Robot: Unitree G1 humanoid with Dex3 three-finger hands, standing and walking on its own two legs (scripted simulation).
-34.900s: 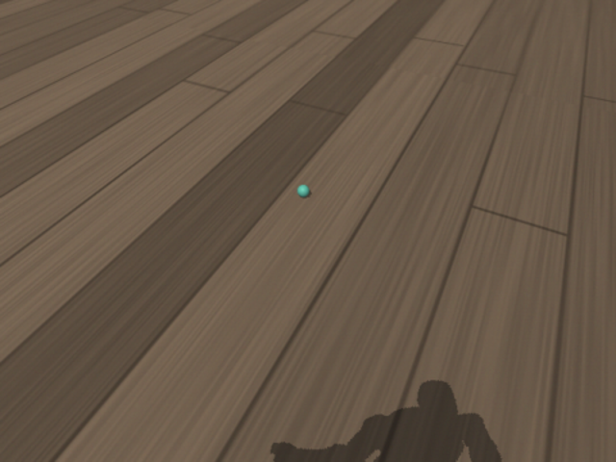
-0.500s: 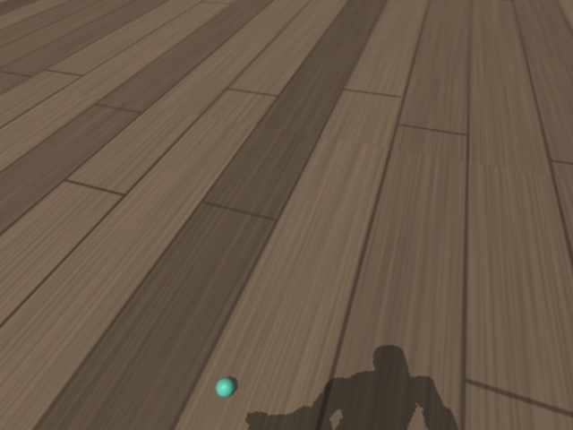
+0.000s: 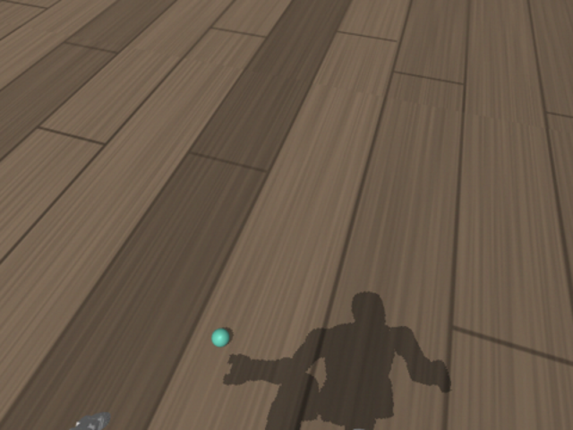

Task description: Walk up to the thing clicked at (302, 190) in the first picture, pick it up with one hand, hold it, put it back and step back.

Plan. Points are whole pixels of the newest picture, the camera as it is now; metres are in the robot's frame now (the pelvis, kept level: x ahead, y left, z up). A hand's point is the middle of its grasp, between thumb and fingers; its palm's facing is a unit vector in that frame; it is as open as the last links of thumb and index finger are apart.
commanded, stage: step back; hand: left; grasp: from above
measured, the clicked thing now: (220, 337) +0.46 +0.23 -0.74
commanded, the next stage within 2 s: none
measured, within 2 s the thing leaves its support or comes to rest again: neither
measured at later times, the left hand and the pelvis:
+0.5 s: hand out of the picture +0.04 +0.27 -0.15, palm faces -0.10 -0.91 -0.40, open 7.4 cm; pelvis -0.08 +0.01 -0.01, yaw -4 degrees
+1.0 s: hand out of the picture -0.10 +0.30 -0.15, palm faces -0.01 -0.95 -0.32, open 7.4 cm; pelvis -0.22 +0.04 +0.00, yaw -1 degrees
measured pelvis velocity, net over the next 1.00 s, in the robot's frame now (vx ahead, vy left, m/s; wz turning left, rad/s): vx -0.22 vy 0.04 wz -0.01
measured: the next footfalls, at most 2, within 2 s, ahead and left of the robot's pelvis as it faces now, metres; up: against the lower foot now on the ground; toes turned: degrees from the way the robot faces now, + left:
left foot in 0.02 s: +0.02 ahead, +0.10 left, +0.00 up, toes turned -1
right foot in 0.44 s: -0.05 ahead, -0.09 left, +0.00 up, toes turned -1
